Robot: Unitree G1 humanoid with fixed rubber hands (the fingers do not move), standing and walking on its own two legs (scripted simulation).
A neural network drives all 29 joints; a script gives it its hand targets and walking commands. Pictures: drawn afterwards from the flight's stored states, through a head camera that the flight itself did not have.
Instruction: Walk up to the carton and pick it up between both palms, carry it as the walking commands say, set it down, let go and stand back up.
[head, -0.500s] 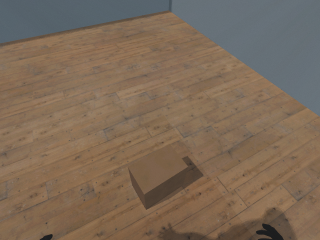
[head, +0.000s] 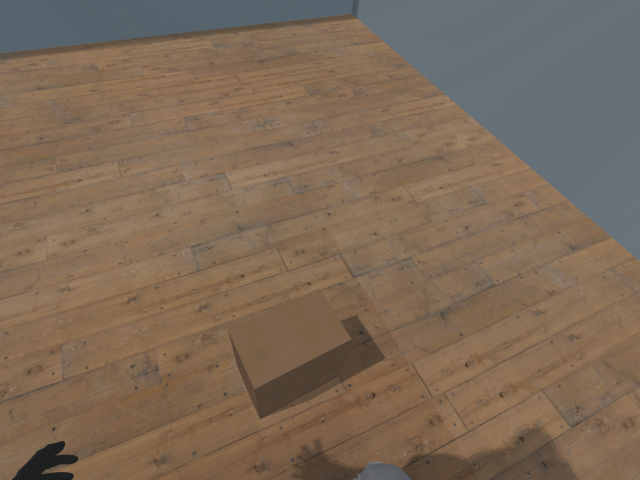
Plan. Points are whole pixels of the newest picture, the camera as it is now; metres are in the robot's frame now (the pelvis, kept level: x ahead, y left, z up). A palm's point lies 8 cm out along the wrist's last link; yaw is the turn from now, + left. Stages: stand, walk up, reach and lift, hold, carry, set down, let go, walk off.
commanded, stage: walk up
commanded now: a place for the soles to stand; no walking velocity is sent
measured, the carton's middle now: (289, 354) +0.53 +0.03 -0.62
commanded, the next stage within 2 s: none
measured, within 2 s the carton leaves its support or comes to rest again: neither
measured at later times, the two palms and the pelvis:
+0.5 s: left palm out of the picture +0.14 +0.21 -0.12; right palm out of the picture +0.22 -0.45 -0.05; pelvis +0.12 -0.12 -0.01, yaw +13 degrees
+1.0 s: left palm out of the picture +0.08 +0.17 -0.10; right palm (564, 312) +0.39 -0.45 -0.11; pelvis +0.15 -0.19 -0.03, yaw +26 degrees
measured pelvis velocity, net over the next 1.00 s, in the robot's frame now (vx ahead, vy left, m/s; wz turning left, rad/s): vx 0.15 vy -0.19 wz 0.45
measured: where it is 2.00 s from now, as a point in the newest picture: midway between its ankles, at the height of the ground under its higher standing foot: outside the picture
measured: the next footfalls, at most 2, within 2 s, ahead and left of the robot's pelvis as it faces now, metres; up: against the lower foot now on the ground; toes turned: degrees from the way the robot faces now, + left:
right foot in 0.02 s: +0.10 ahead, -0.17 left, +0.00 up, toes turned -1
left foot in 0.28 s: +0.14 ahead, +0.02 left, +0.00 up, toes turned +14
